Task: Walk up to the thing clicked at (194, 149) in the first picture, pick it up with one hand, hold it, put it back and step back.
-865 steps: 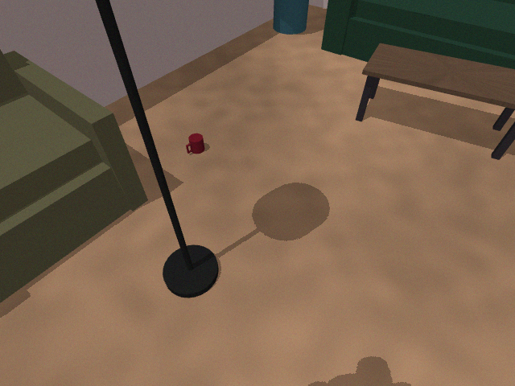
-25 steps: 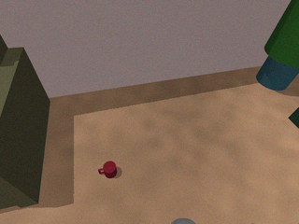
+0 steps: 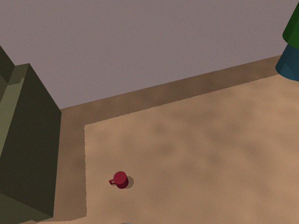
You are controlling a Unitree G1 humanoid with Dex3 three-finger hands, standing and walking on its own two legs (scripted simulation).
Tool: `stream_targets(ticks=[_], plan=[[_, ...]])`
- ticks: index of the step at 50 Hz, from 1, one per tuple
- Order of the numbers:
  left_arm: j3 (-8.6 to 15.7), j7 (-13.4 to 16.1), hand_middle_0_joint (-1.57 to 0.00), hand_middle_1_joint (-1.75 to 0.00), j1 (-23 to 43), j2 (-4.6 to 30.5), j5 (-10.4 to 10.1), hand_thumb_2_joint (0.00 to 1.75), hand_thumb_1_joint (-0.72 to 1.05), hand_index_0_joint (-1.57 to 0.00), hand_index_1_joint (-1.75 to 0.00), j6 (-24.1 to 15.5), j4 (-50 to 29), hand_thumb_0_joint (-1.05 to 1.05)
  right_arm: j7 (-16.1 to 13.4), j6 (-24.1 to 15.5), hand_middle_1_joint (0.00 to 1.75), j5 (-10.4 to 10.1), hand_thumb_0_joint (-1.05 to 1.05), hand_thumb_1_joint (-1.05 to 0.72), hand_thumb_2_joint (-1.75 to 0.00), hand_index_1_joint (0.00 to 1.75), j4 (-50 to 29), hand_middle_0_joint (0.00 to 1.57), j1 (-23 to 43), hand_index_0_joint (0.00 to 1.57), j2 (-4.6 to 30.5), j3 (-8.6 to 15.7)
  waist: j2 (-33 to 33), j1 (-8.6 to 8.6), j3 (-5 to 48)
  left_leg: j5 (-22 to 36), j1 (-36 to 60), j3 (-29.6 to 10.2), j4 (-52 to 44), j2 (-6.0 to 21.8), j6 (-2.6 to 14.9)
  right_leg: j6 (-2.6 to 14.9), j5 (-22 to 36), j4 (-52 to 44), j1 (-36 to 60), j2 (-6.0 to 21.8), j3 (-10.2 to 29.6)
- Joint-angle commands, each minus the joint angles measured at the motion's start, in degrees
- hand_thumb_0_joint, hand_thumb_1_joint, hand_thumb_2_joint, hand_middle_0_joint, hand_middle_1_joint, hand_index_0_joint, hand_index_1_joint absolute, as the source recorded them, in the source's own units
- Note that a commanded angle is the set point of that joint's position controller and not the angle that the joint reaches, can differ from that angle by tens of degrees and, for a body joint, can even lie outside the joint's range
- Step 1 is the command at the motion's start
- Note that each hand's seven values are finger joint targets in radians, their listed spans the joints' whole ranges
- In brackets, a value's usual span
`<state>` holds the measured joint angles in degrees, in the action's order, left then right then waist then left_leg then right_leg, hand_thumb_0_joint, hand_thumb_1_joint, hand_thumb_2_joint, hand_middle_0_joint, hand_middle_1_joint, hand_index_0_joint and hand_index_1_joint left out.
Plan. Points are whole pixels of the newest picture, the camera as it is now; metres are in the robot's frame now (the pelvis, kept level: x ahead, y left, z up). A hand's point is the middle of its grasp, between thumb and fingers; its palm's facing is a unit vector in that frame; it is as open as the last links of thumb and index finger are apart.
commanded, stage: walk up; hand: left
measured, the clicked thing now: (118, 180) +0.49 +0.28 -0.72
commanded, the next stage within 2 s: stand in 1.60 s
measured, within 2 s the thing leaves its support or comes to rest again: neither
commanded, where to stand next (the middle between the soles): +0.11 +0.01 m, yaw +0 degrees
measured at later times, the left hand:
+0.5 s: hand out of the picture +0.07 +0.28 -0.15, palm faces +0.00 -0.94 -0.34, open 7.4 cm
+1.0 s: hand out of the picture +0.15 +0.26 -0.14, palm faces -0.03 -0.94 -0.33, open 7.4 cm
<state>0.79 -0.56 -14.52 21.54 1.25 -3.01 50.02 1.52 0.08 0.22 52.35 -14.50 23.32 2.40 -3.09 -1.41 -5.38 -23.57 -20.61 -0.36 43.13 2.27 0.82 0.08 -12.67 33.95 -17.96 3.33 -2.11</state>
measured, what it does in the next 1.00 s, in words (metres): steps on the spot: left foot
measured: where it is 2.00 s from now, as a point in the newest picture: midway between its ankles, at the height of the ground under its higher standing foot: outside the picture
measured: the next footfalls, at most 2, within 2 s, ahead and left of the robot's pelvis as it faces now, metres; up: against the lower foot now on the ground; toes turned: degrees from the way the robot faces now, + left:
left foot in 0.04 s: +0.09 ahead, +0.15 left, +0.00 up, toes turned +1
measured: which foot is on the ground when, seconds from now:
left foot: up 0.00-0.02, down 0.04-1.00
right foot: down 0.00-1.00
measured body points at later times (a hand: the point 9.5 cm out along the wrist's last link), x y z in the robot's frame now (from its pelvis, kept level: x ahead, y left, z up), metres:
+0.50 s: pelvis +0.03 +0.02 +0.01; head +0.05 +0.02 +0.46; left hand +0.07 +0.33 -0.12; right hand +0.14 -0.28 -0.12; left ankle +0.06 +0.15 -0.73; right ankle +0.05 -0.12 -0.73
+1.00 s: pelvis +0.05 +0.01 +0.02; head +0.05 +0.01 +0.47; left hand +0.15 +0.31 -0.11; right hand +0.12 -0.29 -0.11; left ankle +0.06 +0.15 -0.73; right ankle +0.05 -0.12 -0.73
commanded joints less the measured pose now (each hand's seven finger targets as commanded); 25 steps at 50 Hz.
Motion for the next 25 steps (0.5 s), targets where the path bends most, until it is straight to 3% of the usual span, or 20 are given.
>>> stream_targets(ticks=[1, 2, 3, 4, 5, 6, 7, 8, 9, 11, 13, 14, 16, 19, 23, 25], plan=[[3.80, 0.88, -0.20, -0.30, 4.90, 14.27, -0.84, 0.90, 0.90, -0.20, -0.30, 0.79, -3.27, 0.00, -1.18, -1.85, 0.30, 0.49, 0.00, -0.90, -0.90, 0.30, 0.90, 0.20, -5.08, 0.20, 8.74, 2.84, 11.63, 2.31, 5.64, 11.20, 11.58, 3.92, -11.56, -2.45, -0.41, 8.23, -6.75, -6.70, -5.86, 8.16, 7.72], [3.02, 0.74, -0.20, -0.30, 4.90, 12.58, -1.03, 0.90, 0.90, -0.20, -0.30, 1.25, -3.04, 0.00, -1.53, -2.19, 0.30, 0.80, 0.00, -0.90, -0.90, 0.30, 1.14, 0.20, -4.62, 0.20, 9.72, 3.10, 9.48, 2.99, 5.44, 11.45, 14.22, 1.98, -14.36, -1.45, 0.20, 6.46, -9.18, -5.01, -9.31, 7.51, 7.45], [2.44, 0.60, -0.20, -0.30, 5.06, 10.40, -1.39, 0.90, 0.90, -0.20, -0.30, 1.64, -2.66, 0.00, -1.72, -2.45, 0.30, 1.33, 0.00, -0.90, -0.90, 0.30, 0.87, 0.20, -3.26, 0.20, 11.67, 3.32, 3.38, 2.59, 4.20, 6.58, 12.69, -5.73, -19.40, 3.48, 1.22, 4.43, -14.11, -2.48, -11.48, 4.50, 5.30], [1.93, 0.48, -0.20, -0.30, 3.70, 8.72, -1.80, 0.90, 0.90, -0.20, -0.30, 2.10, -2.15, 0.00, -1.84, -3.04, 0.30, 1.48, 0.00, -0.90, -0.90, 0.30, -0.59, 0.20, 0.72, 0.20, 14.15, 3.29, -2.90, 0.78, 3.30, -5.99, 6.71, -20.38, -27.37, 12.24, 4.32, 1.84, -15.43, 3.11, -10.21, 0.04, 3.70], [3.09, 0.81, -0.20, -0.30, 3.09, 12.35, -1.75, 0.90, 0.90, -0.20, -0.30, 2.58, 0.39, 0.00, -1.64, -2.80, 0.30, 0.83, 0.00, -0.90, -0.90, 0.30, -0.99, 0.20, 4.93, 0.20, 17.19, 3.51, -5.81, 0.47, -0.05, -17.73, -6.03, -23.20, -31.61, 16.60, 9.10, 1.37, -16.50, 9.69, -1.73, -0.88, 2.16], [3.62, 0.64, -0.20, -0.30, 1.88, 13.41, -1.43, 0.90, 0.90, -0.20, -0.30, 2.63, 1.90, 0.00, -1.59, -2.46, 0.30, 0.99, 0.00, -0.90, -0.90, 0.30, -1.14, 0.20, 8.02, 0.20, 16.21, 3.21, -3.94, -1.02, -2.91, -19.72, -11.73, -21.07, -31.23, 15.67, 9.43, 1.30, -14.67, 10.34, 3.14, -0.09, 2.79], [3.64, 0.44, -0.20, -0.30, 0.90, 12.83, -1.38, 0.90, 0.90, -0.20, -0.30, 2.37, 3.27, 0.00, -1.55, -2.37, 0.30, 0.88, 0.00, -0.90, -0.90, 0.30, -0.88, 0.20, 9.32, 0.20, 14.60, 2.41, -3.94, -1.79, -3.13, -17.88, -11.87, -15.56, -29.73, 12.64, 7.66, 1.61, -13.20, 6.19, 4.81, -0.14, 2.68], [3.41, 0.30, -0.20, -0.30, 0.63, 11.87, -1.37, 0.90, 0.90, -0.20, -0.30, 2.11, 4.45, 0.00, -1.47, -2.40, 0.30, 1.00, 0.00, -0.90, -0.90, 0.30, -0.40, 0.20, 9.17, 0.20, 12.86, 1.76, -4.89, -1.70, -2.86, -13.56, -9.17, -12.20, -27.99, 9.42, 5.37, 1.60, -9.89, 2.29, 4.66, -0.58, 2.27], [3.26, 0.32, -0.20, -0.30, -0.13, 11.54, -1.43, 0.90, 0.90, -0.20, -0.30, 1.80, 5.29, 0.00, -1.32, -2.52, 0.30, 0.89, 0.00, -0.90, -0.90, 0.30, -0.07, 0.20, 9.23, 0.20, 11.93, 1.50, -5.68, -1.85, -1.59, -8.85, -5.87, -10.39, -25.92, 8.08, 3.75, 1.79, -5.69, -1.69, 4.65, -0.72, 2.20], [3.36, 0.66, -0.20, -0.30, 1.56, 12.26, -1.03, 0.90, 0.90, -0.20, -0.30, 1.20, 6.07, 0.00, -1.11, -2.76, 0.30, 0.38, 0.00, -0.90, -0.90, 0.30, 1.01, 0.20, 8.03, 0.20, 11.15, 1.10, -4.83, -0.92, 3.57, 2.05, -1.43, -8.19, -21.03, 6.90, 2.38, 2.14, -0.62, -6.67, 8.74, 0.40, 4.04], [2.85, 0.62, -0.20, -0.30, 4.45, 12.61, -0.89, 0.90, 0.90, -0.20, -0.30, 1.03, 6.27, 0.00, -1.18, -2.49, 0.30, 0.20, 0.00, -0.90, -0.90, 0.30, 1.98, 0.20, 7.39, 0.20, 10.60, 0.76, -3.83, 0.46, 5.49, -1.43, 1.63, -6.89, -21.36, 5.50, 1.88, 2.58, -3.84, -8.22, 6.88, 1.73, 7.05], [2.58, 0.46, -0.20, -0.30, 5.46, 12.71, -0.84, 0.90, 0.90, -0.20, -0.30, 1.12, 6.52, 0.00, -1.25, -2.28, 0.30, 0.18, 0.00, -0.90, -0.90, 0.30, 2.29, 0.20, 8.15, 0.20, 10.82, 0.88, -3.49, 0.73, 3.99, -4.64, 2.12, -6.84, -22.26, 5.23, 1.75, 2.52, -7.84, -9.49, 4.27, 1.85, 7.36], [2.26, 0.21, -0.20, -0.30, 7.05, 12.53, -1.06, 0.90, 0.90, -0.20, -0.30, 1.23, 7.20, 0.00, -1.33, -2.14, 0.30, 0.34, 0.00, -0.90, -0.90, 0.30, 3.00, 0.20, 9.55, 0.20, 11.35, 0.86, -2.84, 0.81, 1.57, -5.04, 2.56, -7.26, -23.30, 5.40, 1.64, 2.12, -9.27, -10.95, 2.41, 1.63, 7.04], [1.91, 0.17, -0.20, -0.30, 7.24, 12.32, -1.14, 0.90, 0.90, -0.20, -0.30, 0.86, 8.97, 0.00, -1.39, -2.50, 0.30, 0.06, 0.00, -0.90, -0.90, 0.30, 4.09, 0.20, 9.89, 0.20, 10.69, 0.49, 0.33, 0.96, 3.40, 2.65, 5.30, -6.54, -22.41, 5.33, 1.78, 2.38, -2.66, -12.14, 4.25, 2.35, 7.24], [1.81, 0.39, -0.20, -0.30, 7.75, 12.30, -1.34, 0.90, 0.90, -0.20, -0.30, 0.27, 10.52, 0.00, -1.66, -2.81, 0.30, -0.53, 0.00, -0.90, -0.90, 0.30, 5.73, 0.20, 9.33, 0.20, 10.22, 0.43, 4.04, 1.61, 8.50, 19.97, 12.21, -3.31, -18.82, 4.86, 1.44, 2.19, 12.26, -12.32, 7.83, 4.30, 7.13], [1.77, 0.56, -0.20, -0.30, 8.01, 12.01, -1.54, 0.90, 0.90, -0.20, -0.30, 0.35, 11.08, 0.00, -1.81, -2.62, 0.30, -0.67, 0.00, -0.90, -0.90, 0.30, 6.36, 0.20, 9.83, 0.20, 9.90, 0.55, 4.81, 1.59, 9.51, 23.44, 14.72, -2.65, -18.53, 5.04, 1.18, 2.11, 14.87, -12.43, 7.82, 4.52, 6.59]])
